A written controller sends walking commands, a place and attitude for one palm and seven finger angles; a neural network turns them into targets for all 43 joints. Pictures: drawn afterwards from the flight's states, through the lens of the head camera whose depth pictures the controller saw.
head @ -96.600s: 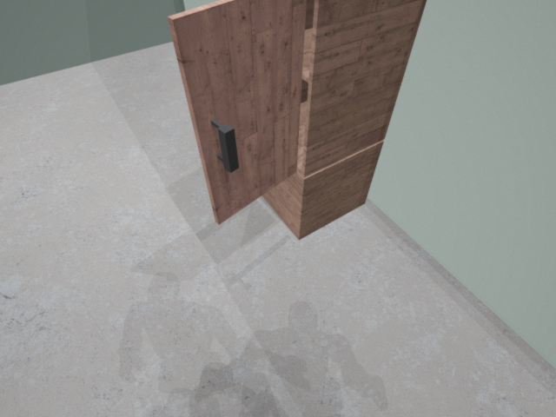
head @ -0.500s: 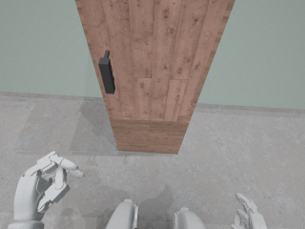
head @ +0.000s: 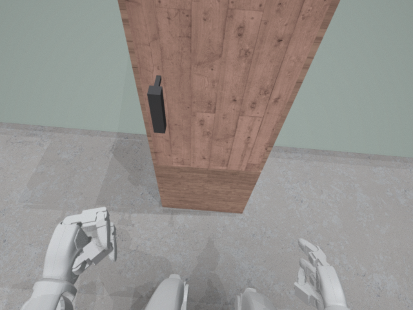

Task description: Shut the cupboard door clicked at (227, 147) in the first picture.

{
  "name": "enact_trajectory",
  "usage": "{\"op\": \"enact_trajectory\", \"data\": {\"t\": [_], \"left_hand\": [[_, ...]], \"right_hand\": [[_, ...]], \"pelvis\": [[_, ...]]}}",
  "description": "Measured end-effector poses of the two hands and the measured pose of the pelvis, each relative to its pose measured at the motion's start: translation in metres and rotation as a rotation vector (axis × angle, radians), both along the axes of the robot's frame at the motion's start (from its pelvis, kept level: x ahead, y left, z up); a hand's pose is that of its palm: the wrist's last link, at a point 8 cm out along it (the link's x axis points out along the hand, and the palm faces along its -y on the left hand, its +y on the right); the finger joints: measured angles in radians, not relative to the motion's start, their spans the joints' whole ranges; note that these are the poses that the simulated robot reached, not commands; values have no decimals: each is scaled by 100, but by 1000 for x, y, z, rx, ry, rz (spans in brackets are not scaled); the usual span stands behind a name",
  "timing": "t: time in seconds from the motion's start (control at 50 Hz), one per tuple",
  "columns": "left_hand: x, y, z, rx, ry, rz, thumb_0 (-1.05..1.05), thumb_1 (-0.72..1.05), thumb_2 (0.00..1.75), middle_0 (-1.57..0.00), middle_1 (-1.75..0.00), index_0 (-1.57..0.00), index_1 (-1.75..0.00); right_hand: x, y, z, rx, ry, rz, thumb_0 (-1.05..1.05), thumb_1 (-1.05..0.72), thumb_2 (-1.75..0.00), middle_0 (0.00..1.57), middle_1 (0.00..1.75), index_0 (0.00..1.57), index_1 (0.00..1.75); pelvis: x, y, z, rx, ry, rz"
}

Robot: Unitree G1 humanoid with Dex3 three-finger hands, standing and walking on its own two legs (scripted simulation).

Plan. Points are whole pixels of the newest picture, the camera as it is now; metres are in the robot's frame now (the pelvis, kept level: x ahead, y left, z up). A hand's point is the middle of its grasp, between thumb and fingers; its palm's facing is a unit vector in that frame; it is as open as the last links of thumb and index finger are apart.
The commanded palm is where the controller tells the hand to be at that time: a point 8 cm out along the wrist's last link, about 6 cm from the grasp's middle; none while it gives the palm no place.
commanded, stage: raise the hand and make a fist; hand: left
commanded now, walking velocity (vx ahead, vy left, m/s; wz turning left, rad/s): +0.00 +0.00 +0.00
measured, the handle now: (159, 104) +0.53 +0.16 +0.06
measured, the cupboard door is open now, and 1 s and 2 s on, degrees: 1 1 1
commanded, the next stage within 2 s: bring the fist close to the handle in 0.46 s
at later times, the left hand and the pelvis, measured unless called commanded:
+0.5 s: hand (121, 230) +0.24 +0.17 +0.05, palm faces +0.04 -1.00 -0.02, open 3.1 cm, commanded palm +0.21 +0.22 +0.06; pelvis +0.01 -0.02 +0.00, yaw +0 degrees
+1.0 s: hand (145, 191) +0.31 +0.14 +0.06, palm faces +0.03 -1.00 -0.01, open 3.1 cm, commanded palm +0.29 +0.19 +0.06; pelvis +0.00 -0.03 +0.00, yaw +0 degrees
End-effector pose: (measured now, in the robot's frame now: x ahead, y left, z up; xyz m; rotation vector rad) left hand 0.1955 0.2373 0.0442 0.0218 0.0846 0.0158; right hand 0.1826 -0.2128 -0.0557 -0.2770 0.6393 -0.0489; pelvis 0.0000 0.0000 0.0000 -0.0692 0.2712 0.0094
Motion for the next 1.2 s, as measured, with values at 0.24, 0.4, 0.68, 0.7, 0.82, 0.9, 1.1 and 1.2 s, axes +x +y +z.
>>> {"op": "enact_trajectory", "data": {"t": [0.24, 0.4, 0.68, 0.7, 0.82, 0.9, 1.1, 1.2], "left_hand": [[19, -8, 0, -15, 30, -10, 1, 91, 90, -130, -150, -129, -150], [21, -10, 17, 10, -88, 45, 2, 90, 90, -130, -150, -130, -150], [19, -23, 15, 17, -85, 29, 2, 90, 90, -130, -150, -130, -150], [22, -22, 18, 20, -112, 39, 2, 90, 90, -130, -150, -130, -150], [51, -35, 8, -7, -109, -10, 1, 90, 90, -130, -150, -130, -150], [68, -50, 2, -13, -51, -65, 2, 90, 90, -130, -150, -130, -150], [108, -39, 19, 6, -122, 28, 2, 90, 90, -130, -150, -130, -150], [124, -59, 6, -8, -60, -44, 1, 91, 90, -130, -150, -130, -150]], "right_hand": [[-12, -29, -8, -14, 72, -66, 2, -90, -89, 21, 30, 21, 30], [-9, -41, -8, -26, 65, -71, 2, -90, -89, 21, 30, 21, 30], [-3, -41, -11, 2, 41, -54, 2, -90, -89, 21, 30, 21, 30], [-3, -42, -13, 1, 42, -49, 1, -90, -89, 21, 30, 21, 30], [-11, -44, -22, 5, 70, -51, 1, -90, -89, 21, 30, 21, 30], [-22, -46, -22, 8, 96, -84, 2, -90, -89, 21, 30, 21, 30], [-46, -53, -24, 4, 183, -118, 1, -90, -89, 21, 30, 21, 30], [-54, -56, -27, -2, 221, -133, 1, -90, -89, 21, 30, 21, 30]], "pelvis": [[11, -8, 3, 12, 13, -6], [13, -17, 1, 20, 14, -9], [9, -26, 0, 28, 8, -6], [8, -26, -1, 27, 9, -4], [1, -26, -5, 25, 13, 0], [1, -26, -1, 32, 12, -10], [4, -25, 6, 38, 11, -16], [4, -21, 8, 39, 15, -19]]}}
